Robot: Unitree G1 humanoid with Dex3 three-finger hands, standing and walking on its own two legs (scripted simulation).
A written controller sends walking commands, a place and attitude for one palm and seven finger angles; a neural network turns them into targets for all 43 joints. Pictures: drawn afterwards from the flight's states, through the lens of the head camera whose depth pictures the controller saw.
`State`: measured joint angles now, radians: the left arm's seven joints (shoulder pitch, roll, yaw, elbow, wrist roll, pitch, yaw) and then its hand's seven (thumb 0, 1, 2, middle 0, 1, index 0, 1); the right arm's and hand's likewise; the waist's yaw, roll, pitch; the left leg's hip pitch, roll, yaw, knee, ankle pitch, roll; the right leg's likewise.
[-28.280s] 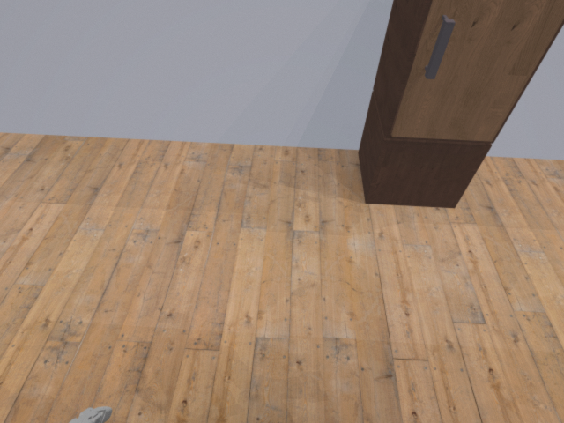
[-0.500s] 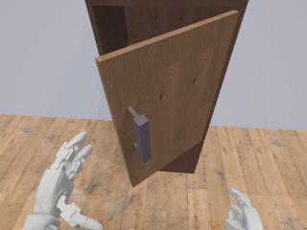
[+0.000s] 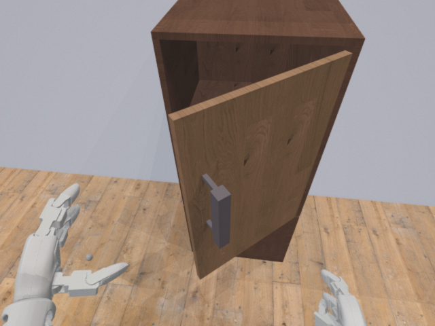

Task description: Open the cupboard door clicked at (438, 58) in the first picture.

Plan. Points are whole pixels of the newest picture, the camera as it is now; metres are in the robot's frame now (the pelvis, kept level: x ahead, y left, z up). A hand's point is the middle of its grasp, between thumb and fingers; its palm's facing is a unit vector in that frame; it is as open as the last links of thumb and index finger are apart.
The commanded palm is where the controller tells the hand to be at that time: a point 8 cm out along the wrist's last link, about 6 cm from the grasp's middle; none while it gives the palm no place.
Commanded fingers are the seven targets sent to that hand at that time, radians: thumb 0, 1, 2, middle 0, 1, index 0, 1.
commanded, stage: draw the hand back to the body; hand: left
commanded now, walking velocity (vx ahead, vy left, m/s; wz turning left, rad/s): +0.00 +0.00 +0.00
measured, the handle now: (214, 211) +0.33 +0.05 +0.03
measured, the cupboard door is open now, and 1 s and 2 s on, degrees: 41 41 41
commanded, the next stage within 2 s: step back with the hand held close in 0.74 s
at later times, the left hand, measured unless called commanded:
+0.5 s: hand (52, 220) +0.20 +0.26 +0.17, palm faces +0.45 -0.80 -0.40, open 7.9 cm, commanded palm +0.16 +0.29 +0.18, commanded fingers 0.00 0.90 0.90 -0.20 -0.30 -0.20 -0.30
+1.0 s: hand (62, 216) +0.21 +0.24 +0.17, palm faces +0.40 -0.79 -0.45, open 7.4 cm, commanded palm +0.15 +0.28 +0.19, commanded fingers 0.00 0.90 0.90 -0.20 -0.30 -0.20 -0.30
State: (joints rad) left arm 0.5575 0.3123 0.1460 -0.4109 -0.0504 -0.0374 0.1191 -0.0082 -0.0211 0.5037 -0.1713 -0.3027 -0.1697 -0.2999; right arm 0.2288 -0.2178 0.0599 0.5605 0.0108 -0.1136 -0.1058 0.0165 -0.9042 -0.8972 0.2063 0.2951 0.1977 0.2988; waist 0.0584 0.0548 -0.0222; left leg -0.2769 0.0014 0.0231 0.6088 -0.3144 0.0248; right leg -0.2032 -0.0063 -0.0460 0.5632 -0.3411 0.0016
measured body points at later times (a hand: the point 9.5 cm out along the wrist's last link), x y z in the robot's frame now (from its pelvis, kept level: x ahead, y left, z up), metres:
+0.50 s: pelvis +0.01 +0.00 +0.01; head +0.00 -0.02 +0.46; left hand +0.17 +0.30 +0.19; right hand +0.20 -0.23 -0.07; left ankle +0.01 +0.10 -0.73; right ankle -0.02 -0.12 -0.73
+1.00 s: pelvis +0.00 -0.02 +0.01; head +0.00 -0.03 +0.46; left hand +0.18 +0.28 +0.20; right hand +0.19 -0.25 -0.07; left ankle +0.01 +0.10 -0.73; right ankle -0.02 -0.12 -0.73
